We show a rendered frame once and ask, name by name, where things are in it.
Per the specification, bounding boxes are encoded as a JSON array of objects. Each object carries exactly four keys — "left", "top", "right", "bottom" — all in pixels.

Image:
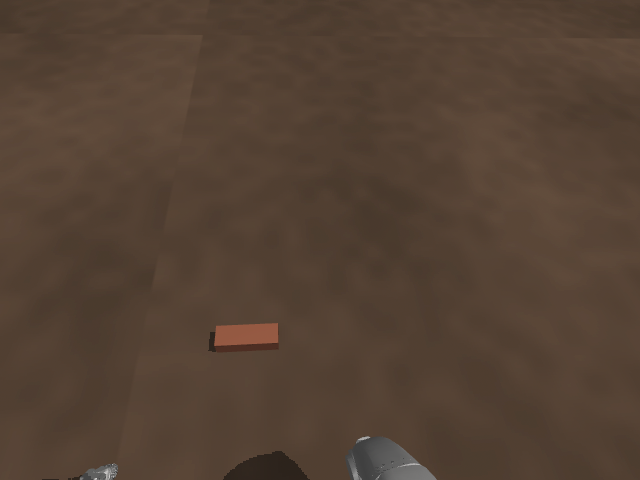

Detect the carton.
[{"left": 214, "top": 323, "right": 279, "bottom": 353}]

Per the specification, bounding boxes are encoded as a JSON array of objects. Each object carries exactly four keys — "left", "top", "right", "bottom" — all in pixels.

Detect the left robot hand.
[{"left": 80, "top": 464, "right": 118, "bottom": 480}]

